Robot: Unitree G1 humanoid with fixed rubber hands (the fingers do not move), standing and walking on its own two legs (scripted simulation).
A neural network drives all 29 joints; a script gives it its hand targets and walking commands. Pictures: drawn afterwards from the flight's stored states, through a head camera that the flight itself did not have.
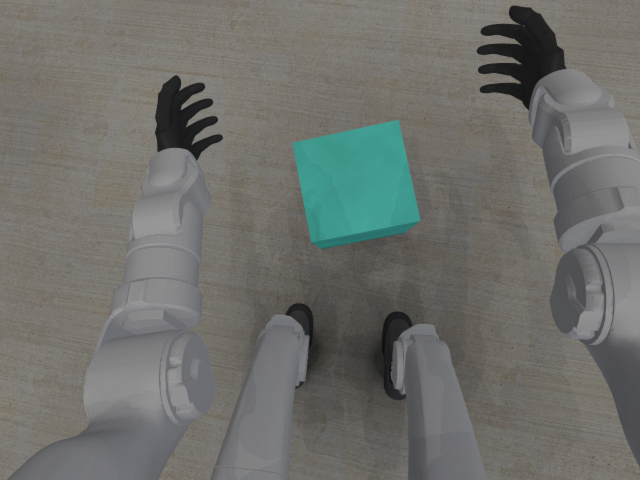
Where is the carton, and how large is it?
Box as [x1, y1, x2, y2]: [292, 120, 420, 248]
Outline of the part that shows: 398,120 292,143 311,242 321,248 401,233 420,220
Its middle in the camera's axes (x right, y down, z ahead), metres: +0.08 -0.10 +0.87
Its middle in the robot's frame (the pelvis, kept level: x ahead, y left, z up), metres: +0.50 +0.02 -0.52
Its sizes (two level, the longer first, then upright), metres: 0.210 0.200 0.250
